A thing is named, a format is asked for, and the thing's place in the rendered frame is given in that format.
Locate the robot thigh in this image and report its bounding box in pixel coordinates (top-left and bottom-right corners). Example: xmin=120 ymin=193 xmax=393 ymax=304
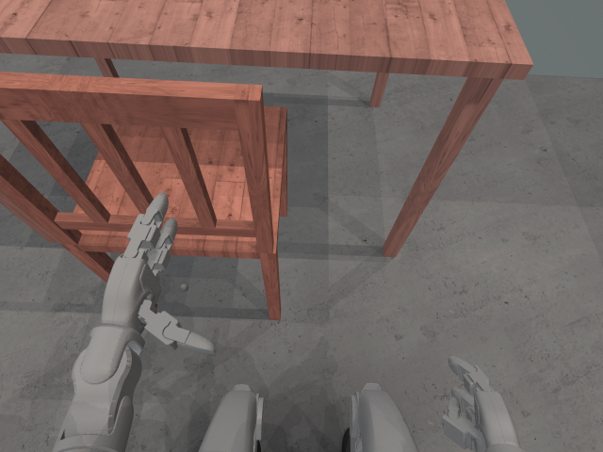
xmin=350 ymin=390 xmax=419 ymax=452
xmin=198 ymin=391 xmax=264 ymax=452

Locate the right robot thigh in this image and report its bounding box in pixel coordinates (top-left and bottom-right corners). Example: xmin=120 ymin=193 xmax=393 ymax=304
xmin=350 ymin=390 xmax=419 ymax=452

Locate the table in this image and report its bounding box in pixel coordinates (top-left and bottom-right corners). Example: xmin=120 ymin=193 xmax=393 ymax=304
xmin=0 ymin=0 xmax=533 ymax=257

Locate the robot left forearm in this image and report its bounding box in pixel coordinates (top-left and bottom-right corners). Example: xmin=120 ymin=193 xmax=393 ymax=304
xmin=52 ymin=324 xmax=145 ymax=452

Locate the robot left hand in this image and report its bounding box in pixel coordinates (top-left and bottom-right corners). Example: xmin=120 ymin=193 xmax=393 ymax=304
xmin=101 ymin=192 xmax=216 ymax=354

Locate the robot right hand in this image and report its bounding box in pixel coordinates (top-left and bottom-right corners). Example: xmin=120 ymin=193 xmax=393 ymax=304
xmin=443 ymin=356 xmax=521 ymax=452

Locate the left robot thigh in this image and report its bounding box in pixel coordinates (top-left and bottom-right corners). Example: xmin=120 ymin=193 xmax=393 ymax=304
xmin=198 ymin=391 xmax=264 ymax=452

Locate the chair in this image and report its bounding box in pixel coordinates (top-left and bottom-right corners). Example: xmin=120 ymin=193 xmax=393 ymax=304
xmin=0 ymin=72 xmax=287 ymax=320

